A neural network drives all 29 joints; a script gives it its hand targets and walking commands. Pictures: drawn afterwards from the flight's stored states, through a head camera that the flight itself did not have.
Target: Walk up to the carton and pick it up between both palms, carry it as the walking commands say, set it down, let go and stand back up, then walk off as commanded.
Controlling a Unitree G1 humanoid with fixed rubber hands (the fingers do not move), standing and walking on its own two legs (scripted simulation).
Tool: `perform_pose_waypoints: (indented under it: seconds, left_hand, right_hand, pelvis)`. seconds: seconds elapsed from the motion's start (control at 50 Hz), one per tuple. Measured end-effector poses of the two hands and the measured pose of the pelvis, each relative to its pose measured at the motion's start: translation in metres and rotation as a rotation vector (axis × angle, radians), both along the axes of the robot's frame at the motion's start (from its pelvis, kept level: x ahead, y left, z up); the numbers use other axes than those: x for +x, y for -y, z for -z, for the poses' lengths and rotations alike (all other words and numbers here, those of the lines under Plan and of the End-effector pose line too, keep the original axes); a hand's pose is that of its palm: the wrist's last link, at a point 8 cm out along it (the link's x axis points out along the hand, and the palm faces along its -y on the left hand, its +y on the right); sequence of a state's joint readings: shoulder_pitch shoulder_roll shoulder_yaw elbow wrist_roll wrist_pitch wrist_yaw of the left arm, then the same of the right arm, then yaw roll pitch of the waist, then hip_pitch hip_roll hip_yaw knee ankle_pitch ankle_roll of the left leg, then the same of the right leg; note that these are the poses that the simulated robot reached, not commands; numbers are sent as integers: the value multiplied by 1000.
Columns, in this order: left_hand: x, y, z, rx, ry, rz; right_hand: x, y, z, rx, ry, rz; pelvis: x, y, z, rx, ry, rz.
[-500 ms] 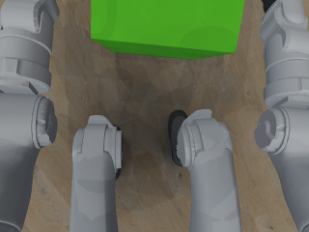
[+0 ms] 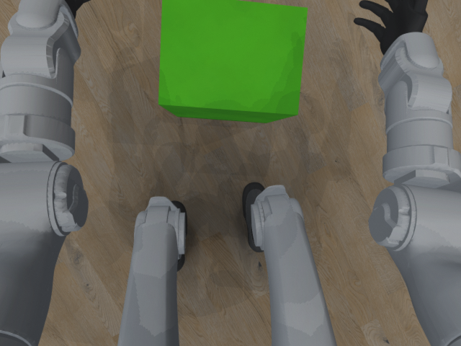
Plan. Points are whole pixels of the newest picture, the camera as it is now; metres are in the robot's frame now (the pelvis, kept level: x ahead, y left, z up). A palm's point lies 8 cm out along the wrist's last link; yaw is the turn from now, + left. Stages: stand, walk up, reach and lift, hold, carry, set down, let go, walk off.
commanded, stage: set down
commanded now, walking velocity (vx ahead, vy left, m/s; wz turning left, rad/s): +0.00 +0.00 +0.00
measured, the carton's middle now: (227, 74) +0.53 -0.06 -0.37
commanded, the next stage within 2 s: let go in 0.60 s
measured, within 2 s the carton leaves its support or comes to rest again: neither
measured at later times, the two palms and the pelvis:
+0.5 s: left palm out of the picture +0.58 +0.17 +0.05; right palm out of the picture +0.51 -0.28 +0.05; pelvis +0.03 +0.00 +0.14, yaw +0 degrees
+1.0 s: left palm out of the picture +0.45 +0.19 +0.10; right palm out of the picture +0.41 -0.27 +0.10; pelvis +0.07 -0.01 +0.20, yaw +0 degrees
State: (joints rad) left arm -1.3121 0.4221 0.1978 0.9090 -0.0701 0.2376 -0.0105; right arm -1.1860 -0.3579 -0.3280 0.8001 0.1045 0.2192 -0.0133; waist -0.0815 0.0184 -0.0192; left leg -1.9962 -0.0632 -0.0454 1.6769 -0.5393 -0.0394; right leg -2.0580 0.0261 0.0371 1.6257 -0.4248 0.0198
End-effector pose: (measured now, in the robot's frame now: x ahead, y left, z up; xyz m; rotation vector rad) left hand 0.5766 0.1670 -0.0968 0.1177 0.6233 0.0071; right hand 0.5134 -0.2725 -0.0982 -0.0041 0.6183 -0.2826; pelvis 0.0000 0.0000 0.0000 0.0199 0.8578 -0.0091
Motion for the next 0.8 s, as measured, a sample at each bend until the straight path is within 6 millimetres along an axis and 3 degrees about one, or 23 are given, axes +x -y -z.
perform_pose_waypoints:
  seconds: [0.48,0.56,0.68,0.8]
  left_hand:
    - [1,1,-144,-9,-11,24]
    - [0,4,-154,-4,-31,30]
    - [-9,5,-148,18,-55,18]
    - [-43,-3,-145,84,-79,-9]
  right_hand:
    - [-1,6,-143,13,5,-14]
    - [-3,5,-152,12,-13,-15]
    - [-10,3,-146,-11,-53,-37]
    - [-27,-2,-147,-52,-101,-126]
  pelvis:
    - [25,1,-134,3,73,11]
    - [31,2,-149,2,78,10]
    - [39,5,-159,2,69,7]
    - [50,8,-169,8,83,10]
